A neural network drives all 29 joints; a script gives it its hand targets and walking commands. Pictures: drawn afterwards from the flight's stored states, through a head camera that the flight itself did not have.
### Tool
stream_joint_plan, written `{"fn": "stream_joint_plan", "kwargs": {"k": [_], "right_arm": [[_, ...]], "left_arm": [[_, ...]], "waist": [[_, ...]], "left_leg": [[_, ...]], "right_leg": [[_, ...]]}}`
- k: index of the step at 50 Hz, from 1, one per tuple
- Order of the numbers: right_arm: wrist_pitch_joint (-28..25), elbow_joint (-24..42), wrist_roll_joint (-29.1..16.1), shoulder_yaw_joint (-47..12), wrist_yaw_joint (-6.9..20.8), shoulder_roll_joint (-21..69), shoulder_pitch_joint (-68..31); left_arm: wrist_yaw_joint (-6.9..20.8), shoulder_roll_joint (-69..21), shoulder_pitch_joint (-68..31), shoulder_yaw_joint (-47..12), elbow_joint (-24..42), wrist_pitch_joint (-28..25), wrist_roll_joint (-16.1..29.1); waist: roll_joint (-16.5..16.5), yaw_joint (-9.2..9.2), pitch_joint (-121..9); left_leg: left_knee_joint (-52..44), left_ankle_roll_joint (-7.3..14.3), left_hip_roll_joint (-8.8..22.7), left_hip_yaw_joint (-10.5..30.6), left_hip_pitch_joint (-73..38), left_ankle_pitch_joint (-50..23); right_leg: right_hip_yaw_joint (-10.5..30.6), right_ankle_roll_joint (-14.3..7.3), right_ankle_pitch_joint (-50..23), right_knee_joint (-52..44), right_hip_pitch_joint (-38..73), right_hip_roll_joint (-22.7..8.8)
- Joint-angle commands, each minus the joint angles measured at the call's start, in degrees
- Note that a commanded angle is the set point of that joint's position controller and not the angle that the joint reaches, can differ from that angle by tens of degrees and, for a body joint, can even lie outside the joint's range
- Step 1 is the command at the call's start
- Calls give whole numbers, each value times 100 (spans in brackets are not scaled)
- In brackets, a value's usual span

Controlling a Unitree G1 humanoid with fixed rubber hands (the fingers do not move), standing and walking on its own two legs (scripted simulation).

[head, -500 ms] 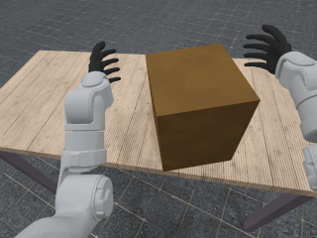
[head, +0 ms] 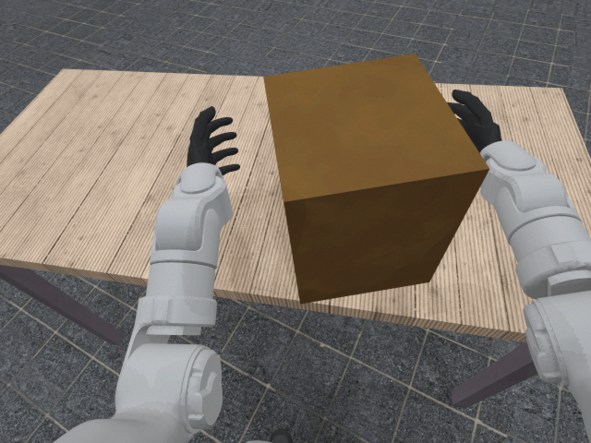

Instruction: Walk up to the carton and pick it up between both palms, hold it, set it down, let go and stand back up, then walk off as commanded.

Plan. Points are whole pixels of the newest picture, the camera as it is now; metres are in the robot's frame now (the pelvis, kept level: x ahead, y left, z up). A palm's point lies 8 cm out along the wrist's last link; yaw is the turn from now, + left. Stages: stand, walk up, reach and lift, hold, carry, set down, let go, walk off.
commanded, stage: reach and lift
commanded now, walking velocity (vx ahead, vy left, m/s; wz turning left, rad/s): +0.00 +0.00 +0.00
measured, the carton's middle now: (353, 188) +0.44 +0.02 +0.08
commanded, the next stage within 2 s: none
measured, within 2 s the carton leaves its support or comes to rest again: leaves its support in 1.96 s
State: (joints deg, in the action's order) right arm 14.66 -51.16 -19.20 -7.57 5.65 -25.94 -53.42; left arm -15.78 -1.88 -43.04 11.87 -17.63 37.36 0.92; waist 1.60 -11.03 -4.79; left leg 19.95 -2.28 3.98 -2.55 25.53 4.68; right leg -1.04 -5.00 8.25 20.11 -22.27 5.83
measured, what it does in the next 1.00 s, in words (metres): stands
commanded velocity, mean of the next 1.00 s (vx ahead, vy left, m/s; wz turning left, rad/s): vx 0.00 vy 0.00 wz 0.00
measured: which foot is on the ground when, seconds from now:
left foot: down 0.00-1.00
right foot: down 0.00-1.00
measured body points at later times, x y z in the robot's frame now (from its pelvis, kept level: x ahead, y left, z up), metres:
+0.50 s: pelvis +0.00 +0.00 +0.00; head +0.07 -0.01 +0.45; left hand +0.40 +0.19 +0.14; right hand +0.50 -0.12 +0.12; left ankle +0.04 +0.15 -0.74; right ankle +0.01 -0.06 -0.74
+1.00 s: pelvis +0.00 -0.01 +0.00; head +0.07 -0.02 +0.44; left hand +0.40 +0.18 +0.13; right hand +0.49 -0.11 +0.12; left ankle +0.04 +0.15 -0.74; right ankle +0.01 -0.06 -0.74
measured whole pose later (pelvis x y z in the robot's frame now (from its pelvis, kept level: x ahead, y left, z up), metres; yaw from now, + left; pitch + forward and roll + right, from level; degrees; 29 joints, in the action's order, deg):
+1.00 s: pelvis +0.00 -0.01 +0.00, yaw +0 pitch +11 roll +0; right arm 8.2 -51.8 -17.2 -6.5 -2.5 -17.7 -54.3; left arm -17.8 -9.6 -42.8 16.0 -17.6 29.2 -6.5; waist 0.9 -9.3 -3.4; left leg 19.3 -3.1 4.6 -2.1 26.4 3.9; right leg -1.4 -5.2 7.8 19.9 -23.3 6.5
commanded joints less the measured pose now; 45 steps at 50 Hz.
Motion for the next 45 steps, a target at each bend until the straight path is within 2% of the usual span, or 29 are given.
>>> {"fn": "stream_joint_plan", "kwargs": {"k": [1,3,4,6,8,9,11,12,13,15,16,18,19,21,22,23,25,26,28,29,31,32,35,36,37,38,42,44,45], "right_arm": [[-507,912,81,505,-65,-1108,-2905],[-618,975,136,504,-85,-1021,-2836],[-667,1121,144,625,-108,-1049,-2930],[-791,1187,133,735,-94,-1098,-2989],[-819,1245,29,603,-70,-1070,-3000],[-815,1370,62,586,-89,-1061,-2864],[-823,1249,-21,437,-94,-1046,-2788],[-846,1319,12,501,-107,-1075,-2858],[-841,1260,-18,440,-116,-1074,-2806],[-814,1380,-10,449,-115,-1031,-2857],[-793,1217,0,448,-135,-1064,-2759],[-781,1309,-50,268,-172,-845,-2892],[-757,1124,-30,310,-176,-863,-2983],[-738,1122,-58,203,-197,-666,-2953],[-748,1132,46,311,-246,-643,-2940],[-762,1120,54,232,-268,-571,-2922],[-797,1126,47,240,-318,-396,-3001],[-808,1058,48,231,-347,-369,-2989],[-866,1060,146,304,-412,-363,-3012],[-874,1100,79,219,-442,-279,-2948],[-915,997,251,404,-498,-185,-2948],[-961,1082,249,477,-513,-178,-3159],[-968,972,256,389,-583,-81,-3174],[-976,1132,219,292,-601,24,-3064],[-975,916,252,372,-614,-55,-3211],[-987,1028,209,269,-636,21,-3128],[-1014,1017,175,292,-715,177,-3158],[-996,898,234,340,-737,303,-3352],[-1013,1038,165,234,-772,372,-3260]], "left_arm": [[39,573,-2098,16,1181,-542,-135],[60,497,-2039,2,1310,-664,-179],[76,448,-2119,-95,1380,-679,-138],[28,259,-2186,-331,1711,-783,-97],[3,238,-2069,-415,1800,-787,-21],[49,204,-1872,-454,1816,-742,-24],[8,251,-1747,-398,1811,-706,-72],[23,205,-1777,-441,1837,-718,-85],[0,196,-1730,-473,1856,-688,-78],[0,232,-1743,-430,1862,-668,-54],[-3,252,-1684,-439,1753,-621,-38],[-11,208,-1685,-310,1757,-622,-174],[-17,159,-1808,-358,1666,-636,-123],[-28,116,-1799,-281,1651,-644,-189],[-44,138,-1903,-238,1656,-657,-259],[-41,97,-1836,-181,1520,-684,-309],[-66,-26,-1955,-194,1531,-756,-355],[-65,-19,-2001,-162,1490,-773,-406],[-67,-95,-1982,-86,1388,-789,-511],[-56,-165,-1865,-71,1345,-789,-538],[-72,-262,-2094,-159,1423,-869,-534],[-99,-356,-2232,-242,1561,-911,-514],[-137,-357,-2207,-101,1272,-910,-596],[-140,-425,-2068,-139,1416,-948,-616],[-166,-361,-2290,-80,1327,-958,-637],[-174,-339,-2165,22,1241,-989,-684],[-200,-421,-2351,76,1349,-1087,-787],[-237,-467,-2485,101,1102,-1096,-780],[-217,-559,-2382,-7,1150,-1133,-729]], "waist": [[-940,96,-3364],[-859,67,-3524],[-855,184,-3478],[-626,239,-3902],[-627,129,-4000],[-635,187,-3911],[-647,95,-3971],[-624,154,-3994],[-615,112,-4007],[-769,63,-3939],[-793,128,-3819],[-905,-31,-3721],[-825,27,-3573],[-836,-95,-3534],[-874,28,-3531],[-963,-36,-3453],[-879,-14,-3551],[-763,25,-3473],[-841,109,-3549],[-872,62,-3491],[-738,195,-3557],[-625,200,-3672],[-704,120,-3587],[-671,124,-3689],[-668,161,-3568],[-746,56,-3621],[-660,115,-3728],[-772,59,-3551],[-840,71,-3596]], "left_leg": [[98,136,-199,264,-1232,-696],[136,117,-208,261,-1159,-787],[107,95,-209,285,-1223,-832],[257,34,-196,283,-1485,-1246],[341,18,-180,270,-1624,-1391],[367,33,-192,264,-1712,-1566],[394,42,-181,238,-1740,-1729],[394,38,-170,275,-1875,-1714],[454,20,-148,283,-1849,-1805],[409,73,-146,265,-1803,-1632],[407,76,-143,270,-1784,-1565],[372,120,-166,223,-1683,-1586],[313,99,-154,249,-1622,-1388],[302,125,-130,234,-1484,-1316],[242,141,-144,287,-1430,-1119],[232,145,-148,282,-1363,-1089],[230,123,-140,286,-1336,-1071],[212,110,-157,296,-1327,-1016],[157,121,-156,271,-1450,-1081],[152,118,-170,277,-1382,-1071],[167,100,-136,305,-1467,-992],[191,87,-130,303,-1629,-1103],[221,88,-138,251,-1513,-1082],[256,98,-131,283,-1610,-1236],[197,113,-134,266,-1548,-1080],[195,106,-111,267,-1526,-1073],[174,98,-90,291,-1589,-1028],[172,133,-70,270,-1563,-906],[203,117,-50,279,-1521,-953]], "right_leg": [[627,826,-2858,198,2023,-564],[662,866,-3074,249,2141,-629],[572,851,-3114,256,2034,-575],[435,777,-3246,307,1810,-450],[423,713,-3204,202,1629,-407],[392,708,-3450,223,1696,-378],[358,676,-3581,244,1734,-352],[296,678,-3473,238,1562,-315],[310,637,-3527,215,1638,-335],[333,644,-3200,168,1553,-305],[318,617,-3108,118,1598,-322],[340,659,-3223,186,1710,-312],[357,671,-2934,136,1616,-370],[415,706,-2965,164,1790,-476],[451,729,-2888,156,1828,-531],[454,753,-2938,165,1852,-520],[477,766,-2955,156,1778,-552],[530,784,-3019,151,1826,-612],[436,825,-3227,207,1836,-551],[465,836,-3217,186,1924,-583],[433,822,-3065,152,1777,-600],[366,790,-2985,175,1528,-525],[428,797,-3106,112,1599,-554],[417,789,-3214,149,1777,-538],[420,800,-2995,140,1607,-553],[474,844,-3135,124,1721,-606],[470,923,-3047,169,1782,-663],[454,837,-2610,67,1589,-582],[519,865,-2948,70,1723,-678]]}}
